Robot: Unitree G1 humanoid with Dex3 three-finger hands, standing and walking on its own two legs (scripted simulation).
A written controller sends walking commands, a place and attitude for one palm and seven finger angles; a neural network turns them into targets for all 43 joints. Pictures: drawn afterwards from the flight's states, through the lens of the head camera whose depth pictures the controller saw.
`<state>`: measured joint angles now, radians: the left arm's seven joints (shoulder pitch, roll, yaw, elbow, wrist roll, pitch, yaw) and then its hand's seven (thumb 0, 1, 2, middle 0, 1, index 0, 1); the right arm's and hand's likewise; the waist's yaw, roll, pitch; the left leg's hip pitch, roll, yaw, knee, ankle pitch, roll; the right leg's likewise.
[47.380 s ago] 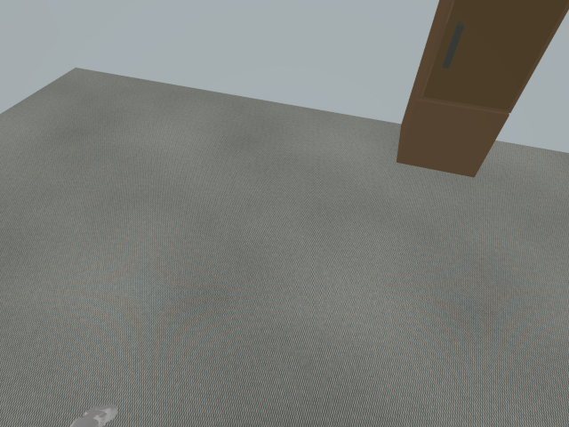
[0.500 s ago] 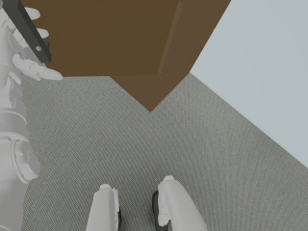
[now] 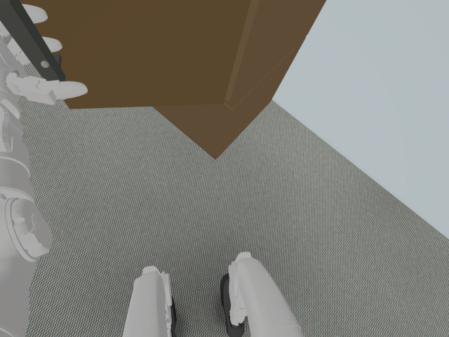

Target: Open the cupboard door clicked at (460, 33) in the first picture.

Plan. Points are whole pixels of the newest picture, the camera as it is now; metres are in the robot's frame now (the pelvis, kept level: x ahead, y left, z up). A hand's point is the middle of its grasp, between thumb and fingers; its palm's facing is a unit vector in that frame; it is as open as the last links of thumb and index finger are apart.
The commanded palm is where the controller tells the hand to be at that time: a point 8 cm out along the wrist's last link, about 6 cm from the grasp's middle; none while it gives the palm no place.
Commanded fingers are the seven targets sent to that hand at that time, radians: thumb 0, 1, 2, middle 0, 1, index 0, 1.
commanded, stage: close the thumb around the handle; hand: left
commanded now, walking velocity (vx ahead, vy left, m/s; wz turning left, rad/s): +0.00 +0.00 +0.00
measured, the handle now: (35, 35) +0.60 +0.25 +0.05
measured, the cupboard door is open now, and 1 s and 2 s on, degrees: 48 59 92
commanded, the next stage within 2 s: pull the door open along its arc in 0.46 s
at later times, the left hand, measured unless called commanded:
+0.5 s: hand (47, 63) +0.55 +0.23 +0.05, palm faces +0.03 -1.00 -0.03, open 6.1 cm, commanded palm +0.53 +0.25 +0.04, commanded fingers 0.00 0.90 0.90 -0.40 -1.35 -0.40 -1.35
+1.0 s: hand (55, 104) +0.47 +0.21 +0.05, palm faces +0.00 -1.00 -0.03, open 6.3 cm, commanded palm +0.41 +0.25 +0.04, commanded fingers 0.00 0.90 0.90 -0.40 -1.35 -0.40 -1.35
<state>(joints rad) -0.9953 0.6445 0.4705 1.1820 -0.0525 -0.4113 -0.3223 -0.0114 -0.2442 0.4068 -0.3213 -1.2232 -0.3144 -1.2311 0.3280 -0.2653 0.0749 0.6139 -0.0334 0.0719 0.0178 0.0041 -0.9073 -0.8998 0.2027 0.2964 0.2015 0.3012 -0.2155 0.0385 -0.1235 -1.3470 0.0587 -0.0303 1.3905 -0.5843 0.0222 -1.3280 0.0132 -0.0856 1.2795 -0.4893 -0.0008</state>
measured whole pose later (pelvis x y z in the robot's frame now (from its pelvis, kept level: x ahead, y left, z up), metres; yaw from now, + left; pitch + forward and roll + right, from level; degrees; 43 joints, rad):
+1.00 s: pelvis +0.02 +0.00 +0.03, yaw +0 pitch +28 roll -3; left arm -0.54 0.43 0.41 0.78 -0.17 -0.41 -0.30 0.00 0.68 0.71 -0.29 -1.29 -0.30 -1.35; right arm 0.33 -0.25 0.03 0.56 0.00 0.08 0.04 0.01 -0.91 -0.90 0.20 0.30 0.20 0.30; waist -0.15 0.03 -0.16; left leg -1.17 0.06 0.01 1.26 -0.58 0.02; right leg -1.18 0.02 -0.04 1.18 -0.49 0.00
